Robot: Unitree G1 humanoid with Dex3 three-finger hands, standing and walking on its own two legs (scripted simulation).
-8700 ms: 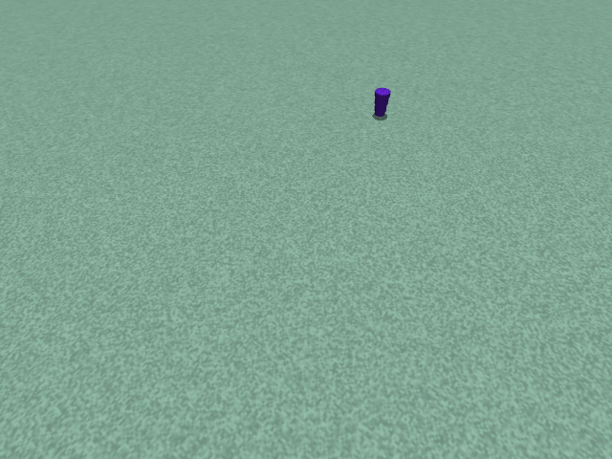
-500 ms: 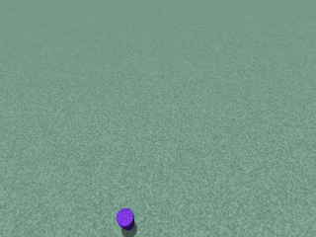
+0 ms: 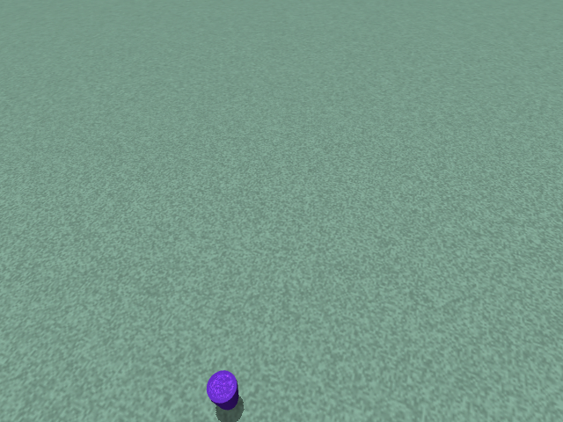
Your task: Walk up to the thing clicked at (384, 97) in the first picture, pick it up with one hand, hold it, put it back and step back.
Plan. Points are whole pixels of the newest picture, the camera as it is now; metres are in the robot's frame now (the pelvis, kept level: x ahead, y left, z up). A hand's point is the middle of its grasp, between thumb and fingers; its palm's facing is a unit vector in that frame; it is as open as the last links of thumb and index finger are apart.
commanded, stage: stand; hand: left
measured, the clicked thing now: (225, 393) +0.36 +0.23 -0.71
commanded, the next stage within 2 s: go down in 0.02 s
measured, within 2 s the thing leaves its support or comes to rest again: neither
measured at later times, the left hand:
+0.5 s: hand out of the picture +0.15 +0.27 -0.17, palm faces +0.05 -0.94 -0.34, open 13.9 cm
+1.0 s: hand out of the picture +0.12 +0.29 -0.20, palm faces +0.08 -0.94 -0.34, open 17.4 cm
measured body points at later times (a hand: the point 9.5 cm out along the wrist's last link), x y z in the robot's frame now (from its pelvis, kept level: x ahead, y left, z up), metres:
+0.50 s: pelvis -0.01 +0.00 -0.03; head +0.05 +0.01 +0.41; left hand +0.15 +0.32 -0.15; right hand +0.09 -0.26 -0.15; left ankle +0.00 +0.14 -0.75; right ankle -0.01 -0.13 -0.75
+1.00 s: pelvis -0.02 +0.02 -0.09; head +0.05 +0.04 +0.36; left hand +0.12 +0.34 -0.18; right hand +0.15 -0.23 -0.16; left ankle +0.00 +0.14 -0.75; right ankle -0.01 -0.13 -0.75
